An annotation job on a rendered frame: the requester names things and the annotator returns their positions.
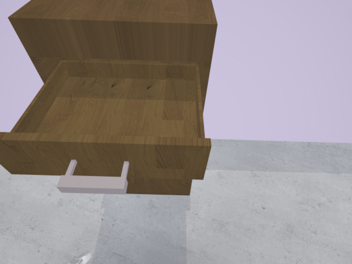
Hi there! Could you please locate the cabinet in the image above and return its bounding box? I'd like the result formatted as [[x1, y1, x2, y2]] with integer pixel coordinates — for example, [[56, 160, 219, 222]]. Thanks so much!
[[8, 0, 218, 195]]

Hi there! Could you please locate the drawer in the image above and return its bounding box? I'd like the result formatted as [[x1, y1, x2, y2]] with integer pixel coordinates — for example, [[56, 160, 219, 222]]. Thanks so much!
[[0, 60, 211, 180]]

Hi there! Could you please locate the left robot hand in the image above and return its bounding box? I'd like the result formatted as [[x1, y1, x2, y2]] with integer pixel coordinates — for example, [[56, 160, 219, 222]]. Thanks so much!
[[68, 251, 91, 264]]

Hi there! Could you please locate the handle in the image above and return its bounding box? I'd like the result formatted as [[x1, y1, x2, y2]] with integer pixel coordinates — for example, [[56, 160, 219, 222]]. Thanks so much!
[[56, 159, 129, 195]]

